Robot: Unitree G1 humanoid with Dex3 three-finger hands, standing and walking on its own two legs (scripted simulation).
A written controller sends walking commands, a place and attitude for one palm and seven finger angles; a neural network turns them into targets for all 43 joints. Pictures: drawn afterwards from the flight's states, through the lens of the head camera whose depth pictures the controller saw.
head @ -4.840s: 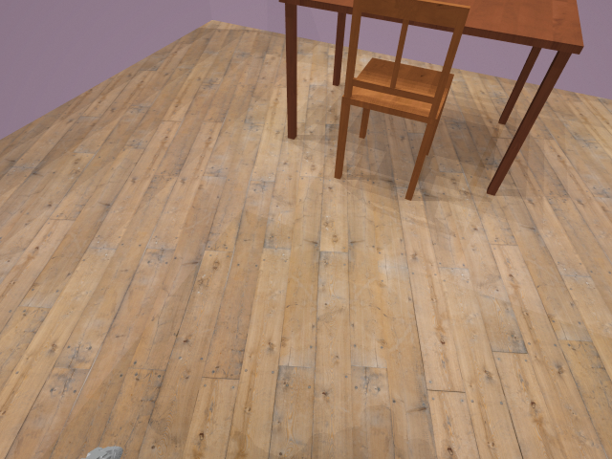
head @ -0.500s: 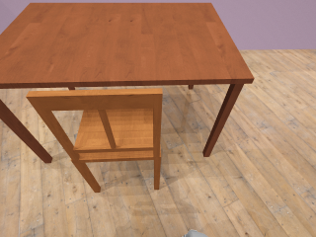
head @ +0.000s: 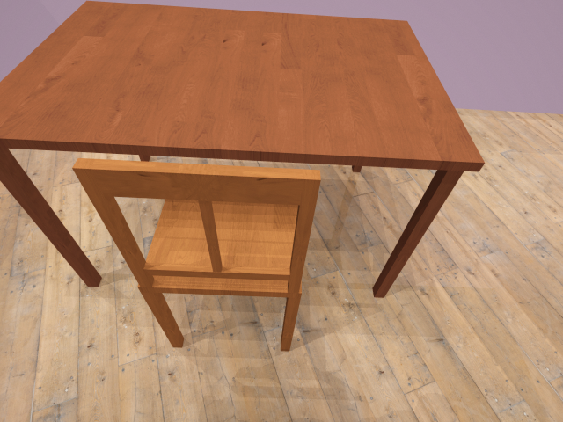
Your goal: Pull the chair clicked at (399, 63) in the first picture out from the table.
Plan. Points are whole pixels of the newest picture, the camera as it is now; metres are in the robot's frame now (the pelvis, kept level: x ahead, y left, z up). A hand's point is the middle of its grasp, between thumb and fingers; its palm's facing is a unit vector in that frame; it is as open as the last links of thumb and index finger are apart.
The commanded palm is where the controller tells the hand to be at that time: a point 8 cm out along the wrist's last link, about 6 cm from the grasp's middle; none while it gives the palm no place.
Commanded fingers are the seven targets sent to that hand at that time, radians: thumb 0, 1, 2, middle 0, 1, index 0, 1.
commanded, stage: come to a stop and stand still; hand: left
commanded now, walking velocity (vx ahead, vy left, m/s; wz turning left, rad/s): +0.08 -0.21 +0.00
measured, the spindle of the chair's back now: (211, 237) +0.46 +0.18 -0.10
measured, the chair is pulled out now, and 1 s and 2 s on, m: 0.00 0.00 0.00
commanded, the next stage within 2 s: look again from close up in 1.22 s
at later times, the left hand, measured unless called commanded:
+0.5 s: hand out of the picture -0.01 +0.15 -0.17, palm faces -0.02 -0.98 -0.21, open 7.4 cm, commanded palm none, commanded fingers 0.00 0.90 0.90 -0.20 -0.30 -0.20 -0.30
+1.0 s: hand out of the picture +0.01 +0.13 -0.17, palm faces +0.01 -0.98 -0.20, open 7.4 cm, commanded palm none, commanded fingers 0.00 0.90 0.90 -0.20 -0.30 -0.20 -0.30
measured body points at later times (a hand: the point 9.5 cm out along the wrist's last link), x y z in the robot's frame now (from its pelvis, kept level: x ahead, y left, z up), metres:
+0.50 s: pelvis -0.02 -0.02 +0.00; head -0.01 -0.04 +0.45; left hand +0.00 +0.20 -0.15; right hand -0.02 -0.25 -0.17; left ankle +0.02 +0.11 -0.73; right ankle -0.05 -0.14 -0.73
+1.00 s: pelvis +0.01 -0.04 +0.01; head +0.02 -0.05 +0.46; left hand +0.01 +0.18 -0.15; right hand +0.01 -0.26 -0.16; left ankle +0.02 +0.11 -0.73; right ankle -0.05 -0.14 -0.73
